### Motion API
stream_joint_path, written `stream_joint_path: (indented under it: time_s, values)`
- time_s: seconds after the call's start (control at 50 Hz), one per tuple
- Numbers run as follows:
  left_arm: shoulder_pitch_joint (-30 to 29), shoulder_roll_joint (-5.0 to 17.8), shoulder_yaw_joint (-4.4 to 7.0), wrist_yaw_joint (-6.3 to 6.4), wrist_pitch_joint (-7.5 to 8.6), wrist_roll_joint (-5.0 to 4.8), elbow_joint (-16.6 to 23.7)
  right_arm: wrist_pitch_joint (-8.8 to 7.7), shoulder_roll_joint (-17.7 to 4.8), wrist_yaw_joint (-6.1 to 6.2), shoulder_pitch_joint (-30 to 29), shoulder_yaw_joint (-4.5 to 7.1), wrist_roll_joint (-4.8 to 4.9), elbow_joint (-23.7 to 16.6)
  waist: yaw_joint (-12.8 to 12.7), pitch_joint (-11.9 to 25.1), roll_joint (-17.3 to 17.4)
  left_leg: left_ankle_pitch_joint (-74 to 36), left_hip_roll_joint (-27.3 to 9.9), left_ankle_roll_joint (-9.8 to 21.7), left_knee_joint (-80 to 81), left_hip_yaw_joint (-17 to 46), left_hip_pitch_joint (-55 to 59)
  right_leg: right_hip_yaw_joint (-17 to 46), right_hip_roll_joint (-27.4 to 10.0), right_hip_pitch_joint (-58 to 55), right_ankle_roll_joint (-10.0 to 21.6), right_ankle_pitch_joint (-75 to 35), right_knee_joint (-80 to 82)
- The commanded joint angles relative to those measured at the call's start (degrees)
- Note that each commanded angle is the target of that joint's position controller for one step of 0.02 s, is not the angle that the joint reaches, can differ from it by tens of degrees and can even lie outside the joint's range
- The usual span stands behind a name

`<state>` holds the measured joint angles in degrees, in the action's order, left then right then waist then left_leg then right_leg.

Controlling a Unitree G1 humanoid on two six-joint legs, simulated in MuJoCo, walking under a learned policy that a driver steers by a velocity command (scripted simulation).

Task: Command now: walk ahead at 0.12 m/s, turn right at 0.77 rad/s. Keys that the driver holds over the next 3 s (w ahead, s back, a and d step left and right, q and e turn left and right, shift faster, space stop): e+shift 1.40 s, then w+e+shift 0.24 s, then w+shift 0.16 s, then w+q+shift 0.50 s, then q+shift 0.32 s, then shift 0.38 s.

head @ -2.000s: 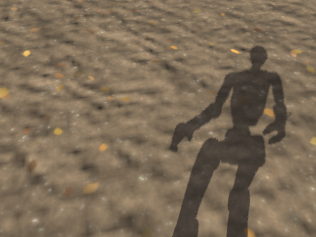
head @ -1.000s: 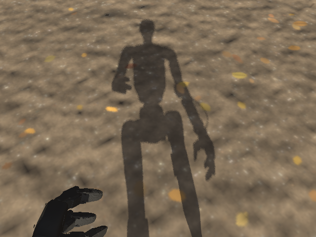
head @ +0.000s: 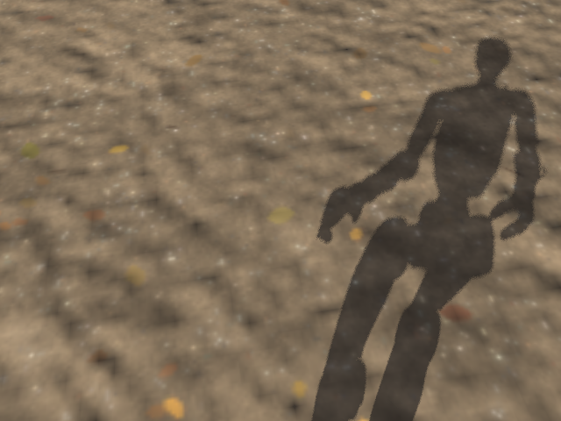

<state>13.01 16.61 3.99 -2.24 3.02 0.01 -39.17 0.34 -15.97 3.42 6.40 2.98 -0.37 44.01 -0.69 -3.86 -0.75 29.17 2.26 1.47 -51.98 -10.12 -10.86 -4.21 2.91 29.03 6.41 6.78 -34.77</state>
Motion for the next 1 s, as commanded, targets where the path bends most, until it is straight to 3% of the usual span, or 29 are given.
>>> stream_joint_path:
  time_s: [0.02, 0.04, 0.06, 0.08, 0.12, 0.18, 0.28, 0.36, 0.4, 0.42, 0.44, 0.46, 0.48, 0.5, 0.52, 0.54, 0.56, 0.62, 0.68, 0.78, 0.84, 0.88, 0.9, 0.92, 0.94, 0.96, 0.98, 1.0]
  values:
    - [6.11, 15.19, 4.23, 1.09, 0.52, 2.50, 6.44, -1.78, -5.65, -2.90, 6.40, 0.21, -0.40, -6.36, -0.21, 24.49, -9.90, 6.00, 5.83, -4.00, -37.33, 21.14, -28.21, 48.83, -21.62, -38.38, 19.31, -23.85, 14.74]
    - [1.87, 12.31, 3.60, 1.23, 0.21, 0.99, 8.26, -2.08, -8.46, -3.20, 1.48, 1.00, 0.66, -7.27, 0.16, 17.33, -3.11, 1.48, 3.87, -2.84, -33.63, 20.78, -29.34, 43.85, -19.32, -31.78, 16.31, -11.69, 16.87]
    - [-0.47, 9.81, 2.96, 1.66, -0.55, -0.73, 8.74, -1.84, -7.89, -2.84, -1.36, 1.18, -0.10, -7.41, 1.57, 11.81, 4.77, -2.22, 1.66, -2.79, -28.77, 19.87, -29.53, 39.11, -16.02, -24.71, 12.55, -3.16, 18.31]
    - [-1.40, 8.95, 2.67, 2.19, -1.10, -1.45, 9.29, -1.30, -7.33, -2.48, -2.57, 1.17, -0.54, -7.84, 2.18, 9.94, 4.92, -4.10, 0.56, -2.92, -23.72, 19.87, -27.97, 36.58, -14.12, -19.79, 10.93, -0.76, 18.39]
    - [-2.10, 8.43, 2.78, 3.04, -2.33, -1.06, 10.25, -0.58, -5.79, -2.55, -2.94, 1.27, -0.25, -7.53, 2.75, 8.37, 1.81, -5.97, 0.40, -3.76, -13.06, 18.91, -22.98, 31.18, -8.75, -14.93, 7.60, -0.31, 18.54]
    - [0.21, 10.34, 3.82, 4.48, -3.78, -0.66, 10.28, -0.69, -3.32, -2.01, -3.95, 0.90, 0.27, -6.77, 1.23, 10.77, -1.36, -7.91, 2.07, -5.95, -2.53, 18.25, -21.00, 30.09, -7.01, -16.37, 6.36, -7.02, 16.39]
    - [-1.49, 10.37, 4.26, 5.29, -5.80, -0.92, 11.42, -0.92, -4.23, -1.45, -5.74, 1.60, 0.91, -6.26, -0.51, 11.27, -7.11, -13.52, 2.65, -6.74, 6.62, 19.55, -18.16, 32.56, -5.02, -16.02, 3.33, 3.26, 15.29]
    - [-2.70, 10.14, 4.33, 4.74, -6.34, -0.80, 12.37, -2.54, -5.38, -2.20, -6.23, 2.30, 1.09, -6.18, -1.57, 10.67, -10.13, -12.77, 2.92, -5.32, 15.36, 20.34, -14.21, 37.20, -4.87, -17.68, 2.85, 2.14, 12.88]
    - [-4.16, 10.22, 4.33, 4.49, -6.46, -1.14, 13.09, -3.29, -6.76, -2.78, -3.58, 3.06, 1.15, -5.31, -0.46, 10.76, -10.71, -14.80, 2.37, -4.12, 23.30, 20.14, -9.04, 39.56, -4.14, -17.28, 1.93, 0.98, 10.79]
    - [-5.42, 9.93, 4.10, 4.36, -6.50, -1.57, 13.50, -3.48, -7.34, -2.89, -1.21, 3.54, 1.08, -4.45, 1.03, 10.70, -9.70, -20.21, 1.01, -3.29, 30.22, 19.35, -4.05, 38.96, -2.43, -15.23, 0.65, 3.44, 8.53]
    - [-2.64, 7.47, 3.31, 4.13, -6.61, -1.58, 13.20, -3.23, -9.37, -2.76, -0.60, 4.14, 0.63, -4.38, -0.27, 12.73, -3.22, -23.10, -6.92, -0.22, 33.52, 24.25, 3.81, 34.72, 1.33, -10.26, -1.59, 18.81, 1.29]
    - [-0.94, 5.55, 2.63, 3.93, -6.44, -1.57, 13.98, -2.26, -13.44, -2.35, -2.06, 4.59, -0.67, -5.51, -2.51, 11.36, 11.89, -28.49, -18.40, 7.05, 35.12, 37.16, 7.96, 21.87, 9.11, 1.17, -4.54, 29.54, -11.03]
    - [-0.44, 10.72, 4.01, 3.28, -5.52, -1.16, 14.41, -2.31, -11.65, -2.36, -2.16, 4.53, -2.44, -5.94, -2.62, 9.96, 16.82, -29.30, -24.31, 12.71, 36.60, 44.29, 3.53, 18.33, 6.14, 5.83, -7.38, 28.72, -24.19]
    - [0.18, 13.92, 4.85, 2.93, -5.37, -1.23, 12.78, -2.24, -8.46, -1.90, -4.94, 3.70, -1.84, -7.53, -2.71, 8.35, 12.74, -26.79, -22.40, 12.33, 35.77, 38.64, 2.36, 16.51, 2.66, 6.62, -8.90, 24.19, -29.79]
    - [0.71, 13.85, 5.01, 2.96, -5.75, -1.41, 11.11, -1.78, -6.38, -1.28, -6.60, 3.16, -0.94, -8.17, -2.42, 6.70, 9.13, -22.38, -17.85, 9.63, 34.81, 31.56, 1.28, 15.23, 1.34, 6.83, -9.63, 19.82, -32.39]
    - [1.52, 12.23, 4.59, 3.18, -6.27, -1.13, 10.23, -1.26, -6.24, -0.60, -6.77, 2.87, -0.21, -8.57, -2.15, 6.18, 7.11, -21.23, -15.40, 8.12, 34.19, 27.79, 1.69, 13.81, 0.75, 8.10, -10.24, 16.74, -36.48]
    - [1.87, 10.74, 3.97, 2.95, -6.55, -1.22, 10.32, -0.90, -6.34, -0.13, -6.33, 2.59, -0.03, -8.61, -1.46, 4.97, 6.60, -24.13, -15.03, 8.53, 34.38, 24.93, 1.14, 12.07, -0.08, 9.42, -10.85, 15.50, -39.49]
    - [-2.74, 8.35, 2.66, 2.91, -6.29, -2.09, 12.53, -0.11, -7.59, 0.38, -2.07, 2.67, -1.02, -7.95, 1.75, 4.57, 7.95, -28.86, -14.80, 10.15, 35.51, 18.83, 5.10, 6.83, -4.07, 12.67, -12.33, 12.69, -35.64]
    - [-5.14, 7.44, 2.17, 2.88, -6.12, -1.78, 13.69, 0.26, -9.24, 0.05, 0.69, 3.30, -1.15, -7.42, 3.82, 6.53, 8.93, -31.51, -17.64, 11.76, 35.58, 16.57, 10.13, 5.89, -7.28, 12.82, -13.63, 13.21, -29.81]
    - [-4.86, 6.05, 1.68, 2.11, -6.39, -1.29, 13.25, 0.26, -11.41, -1.44, -1.28, 4.42, -0.57, -7.33, 2.99, 7.93, 9.58, -32.91, -19.52, 10.66, 35.12, 8.66, 6.88, 2.23, -8.58, 2.45, -11.89, 12.55, -17.46]
    - [-4.42, 6.67, 2.29, 1.55, -7.42, -1.42, 12.86, -0.34, -12.00, -2.67, -1.37, 5.02, 0.81, -6.73, 2.10, 8.20, 10.25, -34.61, -21.32, 8.85, 32.57, 5.81, 6.66, 0.01, -7.65, -3.35, -9.49, 13.04, -9.31]
    - [-2.32, 6.85, 3.02, 1.13, -8.08, -1.59, 12.07, -0.64, -11.57, -3.15, -1.76, 5.19, 1.95, -6.31, -0.01, 8.94, 9.52, -33.88, -21.73, 5.88, 27.68, 3.46, 6.29, -1.24, -6.23, -9.36, -6.81, 9.75, 0.09]
    - [0.90, 7.72, 3.83, 1.47, -8.13, -1.52, 10.74, -0.63, -9.96, -3.34, -0.48, 4.95, 2.40, -5.44, -1.55, 9.62, 7.20, -30.65, -19.96, 2.81, 21.85, 0.82, 2.94, -0.90, -4.48, -16.09, -4.67, 5.11, 6.16]
    - [6.08, 12.66, 5.79, 2.34, -7.84, -1.54, 9.28, -0.70, -7.41, -3.72, 2.16, 4.39, 1.53, -4.75, -2.94, 9.80, -3.07, -19.66, -15.04, -1.77, 8.68, -2.88, -8.43, 8.10, -7.69, -27.87, -0.87, -11.22, 11.57]
    - [6.25, 21.14, 7.20, 3.18, -7.20, -1.42, 10.67, -0.92, -4.21, -3.90, 0.60, 3.08, -1.51, -8.96, 0.14, 9.24, -22.50, 9.95, -6.32, -7.24, -9.77, -2.56, -30.64, 31.35, -21.45, -37.36, 8.61, -35.42, 8.93]
    - [5.05, 18.50, 6.47, 2.22, -4.96, 1.25, 12.35, -1.29, -6.35, -3.12, -5.63, 3.48, -1.65, -10.69, -4.56, 16.64, -15.31, 10.27, -3.74, -7.01, -18.50, 11.01, -33.94, 37.65, -24.92, -33.74, 15.36, -27.47, 12.33]
    - [3.78, 16.38, 5.64, 1.83, -3.57, 1.34, 11.43, -1.33, -8.13, -2.61, -8.32, 3.89, -0.11, -11.22, -3.95, 14.10, -10.15, 5.04, -4.45, -5.30, -20.00, 13.51, -34.55, 32.92, -22.06, -31.84, 13.06, -19.56, 14.21]
    - [1.14, 14.85, 5.22, 2.37, -3.09, -0.03, 10.81, -1.44, -7.84, -2.03, -7.85, 3.97, 0.29, -10.90, -1.78, 10.71, -7.67, -0.72, -4.98, -4.08, -17.70, 14.59, -35.10, 29.66, -18.88, -29.05, 9.76, -13.96, 14.60]
